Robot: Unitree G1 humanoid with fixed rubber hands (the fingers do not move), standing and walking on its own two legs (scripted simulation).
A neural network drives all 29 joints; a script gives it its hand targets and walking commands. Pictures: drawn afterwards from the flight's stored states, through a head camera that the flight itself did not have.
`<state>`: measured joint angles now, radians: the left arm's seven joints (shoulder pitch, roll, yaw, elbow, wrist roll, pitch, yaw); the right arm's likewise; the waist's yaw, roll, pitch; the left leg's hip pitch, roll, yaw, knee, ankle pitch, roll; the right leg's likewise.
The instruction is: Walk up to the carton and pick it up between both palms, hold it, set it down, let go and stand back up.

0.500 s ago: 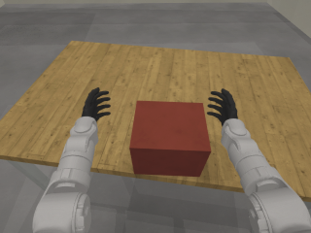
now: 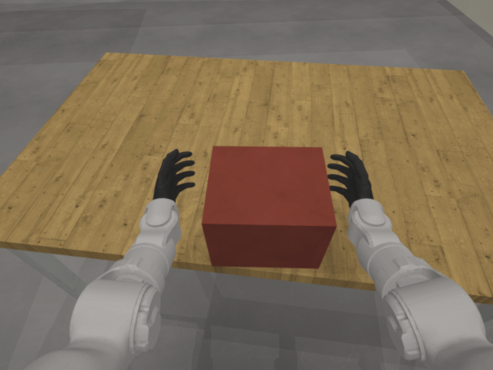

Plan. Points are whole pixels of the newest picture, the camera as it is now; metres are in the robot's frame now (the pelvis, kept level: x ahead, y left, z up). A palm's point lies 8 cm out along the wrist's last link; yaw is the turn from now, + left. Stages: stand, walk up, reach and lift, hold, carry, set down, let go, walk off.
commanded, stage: reach and lift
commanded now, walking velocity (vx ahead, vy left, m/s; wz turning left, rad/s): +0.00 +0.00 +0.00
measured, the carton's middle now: (266, 207) +0.41 -0.01 +0.01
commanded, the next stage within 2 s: none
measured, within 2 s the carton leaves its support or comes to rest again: leaves its support in 1.96 s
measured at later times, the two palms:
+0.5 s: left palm (180, 194) +0.40 +0.14 +0.06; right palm (350, 203) +0.39 -0.15 +0.05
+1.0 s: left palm (175, 196) +0.40 +0.15 +0.06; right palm (345, 207) +0.38 -0.14 +0.05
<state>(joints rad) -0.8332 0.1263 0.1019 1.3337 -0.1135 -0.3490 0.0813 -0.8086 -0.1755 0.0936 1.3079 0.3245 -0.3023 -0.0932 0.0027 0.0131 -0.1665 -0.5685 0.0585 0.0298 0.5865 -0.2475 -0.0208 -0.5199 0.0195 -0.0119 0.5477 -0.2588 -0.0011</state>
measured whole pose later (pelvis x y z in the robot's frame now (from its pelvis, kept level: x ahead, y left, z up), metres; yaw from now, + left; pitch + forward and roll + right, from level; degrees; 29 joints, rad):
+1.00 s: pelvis +0.01 +0.01 +0.02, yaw +0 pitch +7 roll -1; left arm -0.70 -0.07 0.44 1.06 0.32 -0.29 0.09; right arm -0.62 0.05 -0.50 1.05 -0.33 -0.34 -0.09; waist 0.01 0.00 -0.06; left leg -0.34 0.05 0.04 0.41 -0.20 -0.01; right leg -0.27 0.01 -0.01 0.33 -0.19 0.01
